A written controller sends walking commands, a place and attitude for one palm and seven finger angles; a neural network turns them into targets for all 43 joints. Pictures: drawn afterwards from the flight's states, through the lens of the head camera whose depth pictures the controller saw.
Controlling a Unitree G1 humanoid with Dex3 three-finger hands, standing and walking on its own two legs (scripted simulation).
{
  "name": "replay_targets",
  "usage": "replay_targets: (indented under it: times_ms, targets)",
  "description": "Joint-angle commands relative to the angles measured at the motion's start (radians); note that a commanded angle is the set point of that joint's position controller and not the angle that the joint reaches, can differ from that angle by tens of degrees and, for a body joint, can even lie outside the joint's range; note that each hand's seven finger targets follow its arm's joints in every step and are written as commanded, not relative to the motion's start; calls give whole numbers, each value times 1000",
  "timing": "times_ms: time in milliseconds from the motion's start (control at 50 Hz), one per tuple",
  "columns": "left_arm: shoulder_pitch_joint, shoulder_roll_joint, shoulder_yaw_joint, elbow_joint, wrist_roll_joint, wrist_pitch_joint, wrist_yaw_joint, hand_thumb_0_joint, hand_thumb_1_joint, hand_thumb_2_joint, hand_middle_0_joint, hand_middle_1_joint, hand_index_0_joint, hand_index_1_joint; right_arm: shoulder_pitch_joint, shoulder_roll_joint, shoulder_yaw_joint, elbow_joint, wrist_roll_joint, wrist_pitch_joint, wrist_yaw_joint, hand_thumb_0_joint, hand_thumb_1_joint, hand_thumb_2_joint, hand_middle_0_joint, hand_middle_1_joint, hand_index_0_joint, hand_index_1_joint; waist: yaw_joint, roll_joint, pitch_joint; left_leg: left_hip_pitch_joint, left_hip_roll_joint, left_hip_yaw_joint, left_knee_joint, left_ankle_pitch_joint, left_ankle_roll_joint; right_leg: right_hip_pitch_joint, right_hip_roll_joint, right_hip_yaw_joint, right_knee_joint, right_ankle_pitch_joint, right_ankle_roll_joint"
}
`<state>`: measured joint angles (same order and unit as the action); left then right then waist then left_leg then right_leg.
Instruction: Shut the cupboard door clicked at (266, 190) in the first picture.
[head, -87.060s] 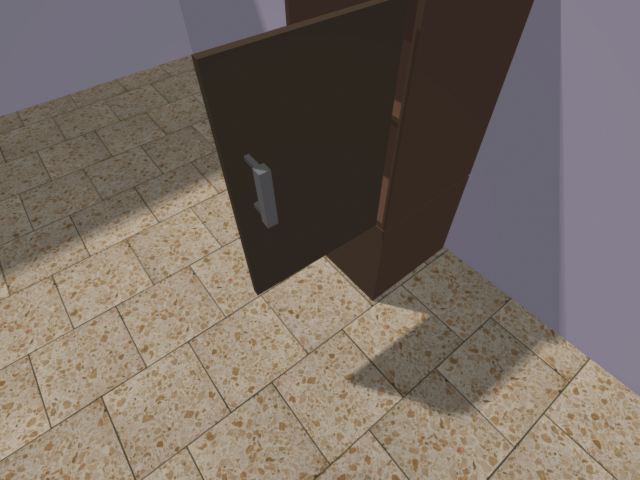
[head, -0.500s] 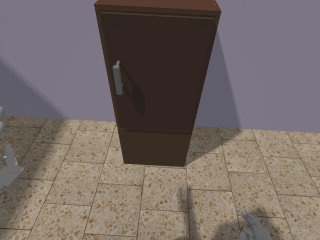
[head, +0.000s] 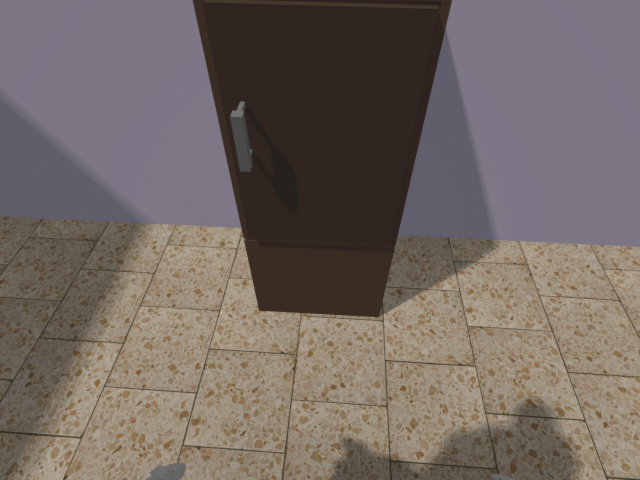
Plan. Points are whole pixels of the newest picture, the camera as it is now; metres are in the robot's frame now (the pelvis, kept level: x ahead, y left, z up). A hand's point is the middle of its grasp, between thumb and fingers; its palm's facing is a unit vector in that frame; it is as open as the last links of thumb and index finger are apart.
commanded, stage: let the arm hang, fingers relaxed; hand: left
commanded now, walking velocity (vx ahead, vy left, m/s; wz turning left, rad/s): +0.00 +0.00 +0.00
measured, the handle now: (244, 136) +0.75 +0.18 +0.02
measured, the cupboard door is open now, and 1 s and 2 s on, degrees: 0 0 0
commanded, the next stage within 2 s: look to check the result in 0.84 s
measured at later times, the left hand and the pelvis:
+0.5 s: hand out of the picture -0.06 +0.17 -0.16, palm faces +0.02 -0.98 -0.19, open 7.4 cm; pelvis +0.00 +0.01 +0.01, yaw -1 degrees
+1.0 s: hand out of the picture -0.03 +0.18 -0.16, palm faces +0.02 -0.98 -0.17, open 7.4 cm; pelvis +0.00 +0.01 +0.02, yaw -1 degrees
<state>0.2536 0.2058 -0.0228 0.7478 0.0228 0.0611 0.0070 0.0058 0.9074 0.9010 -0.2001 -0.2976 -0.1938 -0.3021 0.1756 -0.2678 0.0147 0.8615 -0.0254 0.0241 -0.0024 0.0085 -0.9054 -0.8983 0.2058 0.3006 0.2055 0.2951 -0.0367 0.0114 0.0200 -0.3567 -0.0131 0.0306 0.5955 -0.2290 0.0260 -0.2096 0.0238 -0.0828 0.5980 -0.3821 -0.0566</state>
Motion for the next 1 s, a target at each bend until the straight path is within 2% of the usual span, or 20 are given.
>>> replay_targets:
  times_ms: [0, 20, 40, 60, 100, 120, 180, 200, 220, 300, 400, 520, 600, 620, 700, 840, 980]
  targets:
    - [19, 144, 54, 69, -12, -55, 16, 0, 900, 900, -200, -300, -200, -300, 16, -71, -14, 13, -2, -18, -19, 0, -900, -900, 200, 300, 200, 300, 34, 91, -45, 119, 109, -151, -147, 229, 17, 15, -128, 158, -218, 189, -11]
    - [31, 145, 55, 110, -12, -57, 17, 0, 900, 900, -200, -300, -200, -300, 19, -73, -13, 33, 2, -19, -22, 0, -900, -900, 200, 300, 200, 300, 39, 84, -31, 117, 111, -153, -157, 231, 15, 32, -125, 158, -235, 194, -7]
    - [53, 104, 67, 143, -11, -58, 19, 0, 900, 900, -200, -300, -200, -300, 33, -52, -17, 54, -3, -20, -27, 0, -900, -900, 200, 300, 200, 300, 43, 134, -40, 115, 113, -149, -168, 198, 17, 54, -131, 154, -252, 186, -11]
    - [61, 108, 61, 178, -14, -57, 18, 0, 900, 900, -200, -300, -200, -300, 43, -42, -14, 78, 0, -19, -29, 0, -900, -900, 200, 300, 200, 300, 42, 156, -41, 118, 110, -151, -182, 165, 17, 63, -130, 157, -263, 171, -16]
    - [73, 97, 55, 232, -16, -59, 16, 0, 900, 900, -200, -300, -200, -300, 70, -31, -16, 113, 2, -17, -32, 0, -900, -900, 200, 300, 200, 300, 38, 141, -22, 117, 109, -146, -205, 100, 12, 57, -131, 156, -291, 133, -20]
    - [81, 94, 54, 255, -15, -60, 16, 0, 900, 900, -200, -300, -200, -300, 86, -32, -18, 127, 5, -15, -34, 0, -900, -900, 200, 300, 200, 300, 37, 89, -12, 132, 111, -148, -205, 104, 13, 46, -126, 152, -304, 129, -19]
    - [102, 70, 46, 312, -17, -64, 17, 0, 900, 900, -200, -300, -200, -300, 131, -17, -20, 174, 8, -17, -38, 0, -900, -900, 200, 300, 200, 300, 31, 33, -2, 150, 116, -139, -227, 90, 15, 40, -126, 145, -319, 126, -17]
    - [112, 64, 44, 328, -17, -64, 18, 0, 900, 900, -200, -300, -200, -300, 140, -14, -19, 185, 8, -17, -39, 0, -900, -900, 200, 300, 200, 300, 30, 33, 5, 156, 114, -139, -231, 85, 15, 31, -124, 148, -321, 120, -16]
    - [122, 65, 43, 339, -17, -65, 20, 0, 900, 900, -200, -300, -200, -300, 146, -12, -20, 192, 12, -16, -40, 0, -900, -900, 200, 300, 200, 300, 32, 3, 17, 162, 115, -133, -231, 97, 15, 24, -124, 143, -327, 120, -16]
    - [153, 37, 38, 377, -17, -63, 24, 0, 900, 900, -200, -300, -200, -300, 176, 12, -18, 224, 10, -14, -42, 0, -900, -900, 200, 300, 200, 300, 30, -18, 61, 151, 111, -128, -252, 51, 16, -6, -121, 142, -331, 80, -12]
    - [186, 15, 36, 394, -16, -66, 30, 0, 900, 900, -200, -300, -200, -300, 192, 36, -17, 244, 10, -15, -41, 0, -900, -900, 200, 300, 200, 300, 30, -41, 75, 156, 105, -118, -254, 51, 17, -28, -123, 141, -329, 73, -8]
    - [202, 4, 37, 393, -12, -66, 34, 0, 900, 900, -200, -300, -200, -300, 197, 49, -19, 247, 10, -14, -41, 0, -900, -900, 200, 300, 200, 300, 32, -6, 108, 140, 105, -125, -271, 13, 19, -57, -114, 144, -318, 57, -6]
    - [198, -6, 39, 391, -12, -67, 33, 0, 900, 900, -200, -300, -200, -300, 201, 60, -19, 250, 7, -17, -41, 0, -900, -900, 200, 300, 200, 300, 31, -6, 121, 125, 99, -123, -277, 7, 19, -62, -117, 144, -312, 63, -4]
    - [203, -1, 40, 388, -11, -69, 34, 0, 900, 900, -200, -300, -200, -300, 206, 57, -20, 247, 9, -17, -41, 0, -900, -900, 200, 300, 200, 300, 32, -15, 106, 135, 102, -122, -270, 21, 19, -54, -115, 143, -313, 69, -4]
    - [194, -7, 43, 384, -12, -68, 33, 0, 900, 900, -200, -300, -200, -300, 203, 59, -20, 245, 7, -20, -41, 0, -900, -900, 200, 300, 200, 300, 31, 16, 109, 127, 100, -126, -282, 1, 17, -52, -115, 142, -308, 70, -4]
    - [189, 0, 47, 382, -13, -70, 33, 0, 900, 900, -200, -300, -200, -300, 204, 48, -22, 240, 8, -26, -43, 0, -900, -900, 200, 300, 200, 300, 33, 13, 80, 142, 106, -130, -283, 38, 20, -22, -115, 141, -304, 106, -2]
    - [179, 7, 46, 383, -14, -71, 33, 0, 900, 900, -200, -300, -200, -300, 200, 39, -22, 242, 10, -26, -43, 0, -900, -900, 200, 300, 200, 300, 30, -9, 78, 164, 107, -128, -277, 69, 20, -18, -116, 141, -310, 117, -1]
